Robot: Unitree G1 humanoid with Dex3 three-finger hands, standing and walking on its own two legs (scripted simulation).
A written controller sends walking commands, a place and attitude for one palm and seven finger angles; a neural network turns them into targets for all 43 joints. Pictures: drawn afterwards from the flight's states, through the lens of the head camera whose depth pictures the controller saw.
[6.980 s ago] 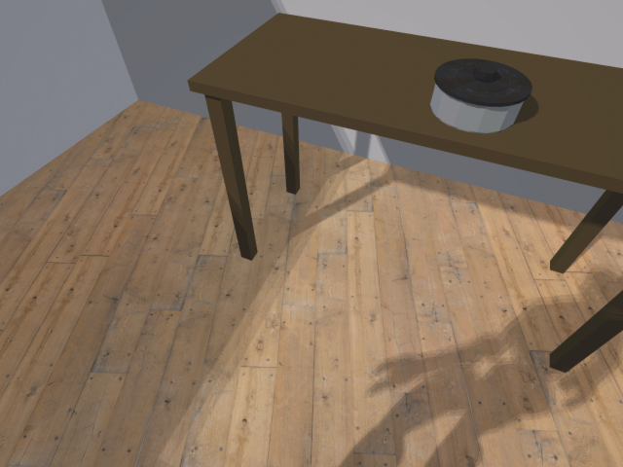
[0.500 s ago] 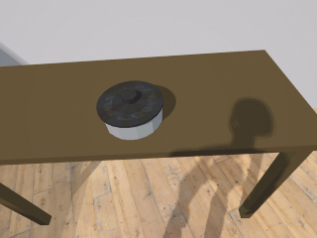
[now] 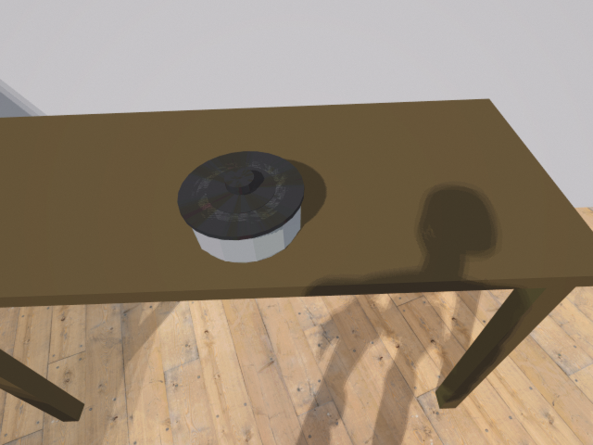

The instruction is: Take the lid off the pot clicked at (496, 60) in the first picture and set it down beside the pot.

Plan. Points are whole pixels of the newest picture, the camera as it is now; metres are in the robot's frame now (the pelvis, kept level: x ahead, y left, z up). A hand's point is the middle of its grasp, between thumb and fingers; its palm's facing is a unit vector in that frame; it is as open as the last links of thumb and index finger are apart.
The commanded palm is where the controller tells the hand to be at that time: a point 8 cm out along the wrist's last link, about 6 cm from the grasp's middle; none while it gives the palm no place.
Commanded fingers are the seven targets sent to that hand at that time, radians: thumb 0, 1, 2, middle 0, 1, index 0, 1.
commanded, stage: look again from close up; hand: left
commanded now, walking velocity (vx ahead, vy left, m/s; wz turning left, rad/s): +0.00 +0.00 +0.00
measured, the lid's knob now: (239, 181) +0.48 +0.12 +0.10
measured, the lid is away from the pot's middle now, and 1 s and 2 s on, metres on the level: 0.00 0.00 0.00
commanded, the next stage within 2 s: lift the closed hand beside the body in 0.56 s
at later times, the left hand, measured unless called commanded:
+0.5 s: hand out of the picture -0.01 +0.18 -0.17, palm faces +0.05 -0.97 -0.22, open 7.3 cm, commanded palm none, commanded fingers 0.00 0.90 0.90 -0.20 -0.30 -0.20 -0.30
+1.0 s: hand (154, 438) +0.14 +0.19 -0.03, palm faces +0.20 -0.95 -0.25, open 5.2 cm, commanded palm +0.08 +0.24 +0.00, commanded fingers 0.00 0.90 0.90 -0.99 -1.16 -0.99 -1.16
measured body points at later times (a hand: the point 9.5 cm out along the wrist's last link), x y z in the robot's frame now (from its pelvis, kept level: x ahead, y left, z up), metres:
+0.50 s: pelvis +0.00 +0.00 +0.00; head +0.01 -0.01 +0.45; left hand -0.02 +0.23 -0.15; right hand -0.02 -0.19 -0.17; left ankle -0.05 +0.13 -0.74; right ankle +0.06 -0.12 -0.74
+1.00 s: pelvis +0.01 +0.00 +0.00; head -0.02 +0.00 +0.45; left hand +0.13 +0.24 -0.01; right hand +0.21 -0.25 -0.05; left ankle -0.05 +0.13 -0.74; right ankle +0.06 -0.12 -0.74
